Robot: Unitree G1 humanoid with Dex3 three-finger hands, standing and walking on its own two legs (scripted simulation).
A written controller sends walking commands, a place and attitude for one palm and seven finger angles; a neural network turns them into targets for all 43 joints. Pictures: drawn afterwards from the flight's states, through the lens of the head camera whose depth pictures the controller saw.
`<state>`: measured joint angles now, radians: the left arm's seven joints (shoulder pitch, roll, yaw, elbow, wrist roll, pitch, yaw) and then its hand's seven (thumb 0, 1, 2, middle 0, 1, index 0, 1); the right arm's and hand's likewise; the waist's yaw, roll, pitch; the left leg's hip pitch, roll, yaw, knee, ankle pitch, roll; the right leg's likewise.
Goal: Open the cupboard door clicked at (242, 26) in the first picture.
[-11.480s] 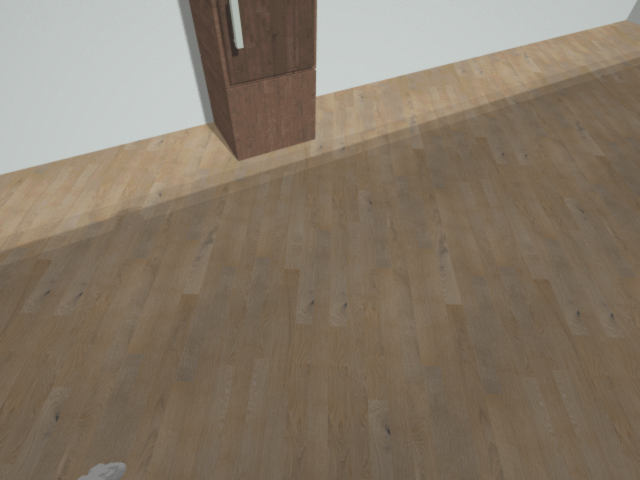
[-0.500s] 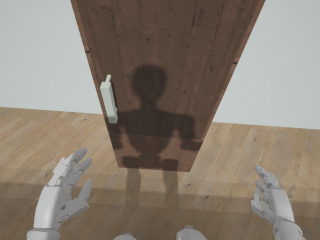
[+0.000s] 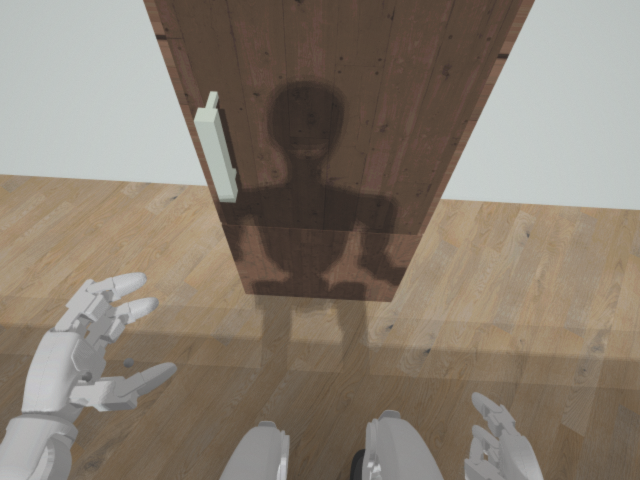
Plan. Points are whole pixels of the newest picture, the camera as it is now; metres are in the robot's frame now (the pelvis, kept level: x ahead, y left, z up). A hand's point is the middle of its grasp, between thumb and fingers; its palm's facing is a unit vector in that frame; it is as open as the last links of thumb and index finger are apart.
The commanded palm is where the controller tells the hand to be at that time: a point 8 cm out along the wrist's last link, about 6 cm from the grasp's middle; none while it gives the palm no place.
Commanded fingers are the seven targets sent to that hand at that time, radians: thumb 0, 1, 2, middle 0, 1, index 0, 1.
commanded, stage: raise the hand with hooked fingers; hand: left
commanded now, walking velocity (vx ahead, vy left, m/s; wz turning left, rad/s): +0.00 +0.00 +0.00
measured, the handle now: (221, 150) +0.57 +0.18 +0.02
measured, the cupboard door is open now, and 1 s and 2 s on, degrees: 0 0 0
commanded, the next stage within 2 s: move the hooked fingers beside the handle in 1.26 s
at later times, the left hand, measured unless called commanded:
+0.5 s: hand (90, 340) +0.26 +0.27 +0.03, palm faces -0.01 -1.00 -0.07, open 13.7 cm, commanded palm +0.24 +0.32 +0.04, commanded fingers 0.00 -0.50 0.30 -0.30 -1.20 -0.30 -1.20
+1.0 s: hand (84, 315) +0.29 +0.29 +0.04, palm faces -0.03 -1.00 -0.07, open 13.9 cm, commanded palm +0.27 +0.33 +0.04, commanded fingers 0.00 -0.50 0.30 -0.30 -1.20 -0.30 -1.20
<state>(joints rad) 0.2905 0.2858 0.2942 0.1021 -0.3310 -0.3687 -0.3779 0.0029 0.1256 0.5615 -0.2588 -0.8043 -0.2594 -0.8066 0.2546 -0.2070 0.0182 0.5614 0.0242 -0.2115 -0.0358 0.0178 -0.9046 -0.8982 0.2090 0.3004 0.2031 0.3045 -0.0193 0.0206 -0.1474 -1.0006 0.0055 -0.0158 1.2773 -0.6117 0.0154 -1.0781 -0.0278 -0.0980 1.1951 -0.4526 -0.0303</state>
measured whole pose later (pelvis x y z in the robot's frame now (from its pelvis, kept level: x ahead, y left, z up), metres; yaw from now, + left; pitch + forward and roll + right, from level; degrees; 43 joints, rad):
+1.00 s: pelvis +0.00 +0.01 +0.00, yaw +0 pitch +21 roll -3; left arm 0.04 0.42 0.45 0.36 -0.38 -0.38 -0.54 -0.02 -0.49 0.30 -0.30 -1.20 -0.30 -1.20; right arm 0.26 -0.30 0.02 0.52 0.03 -0.19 -0.04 0.01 -0.91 -0.90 0.21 0.30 0.20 0.30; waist -0.03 0.01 -0.14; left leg -1.03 0.00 -0.02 1.28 -0.61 0.03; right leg -1.09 -0.03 -0.10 1.17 -0.44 -0.01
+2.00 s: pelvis +0.01 +0.01 +0.00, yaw -1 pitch +23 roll -2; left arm -0.31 0.46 0.45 0.66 -0.28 -0.39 -0.49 -0.02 -0.49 0.30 -0.30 -1.20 -0.30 -1.20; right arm 0.28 -0.29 0.03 0.56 0.02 -0.12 -0.04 0.01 -0.91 -0.90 0.21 0.30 0.20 0.30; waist -0.07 0.01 -0.15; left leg -1.07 0.01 0.00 1.27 -0.61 0.03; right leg -1.14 -0.02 -0.08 1.17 -0.44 -0.02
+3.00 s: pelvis +0.00 +0.02 -0.02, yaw -2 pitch +30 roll -4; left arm -0.88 0.67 0.52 1.15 -0.10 -0.42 -0.41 -0.02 -0.50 0.30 -0.30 -1.20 -0.30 -1.20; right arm 0.33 -0.30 0.07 0.59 -0.02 0.05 -0.01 0.01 -0.91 -0.90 0.21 0.30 0.20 0.30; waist -0.20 0.02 -0.12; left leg -1.25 0.02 -0.02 1.35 -0.62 0.04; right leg -1.31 -0.01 -0.10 1.22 -0.42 -0.01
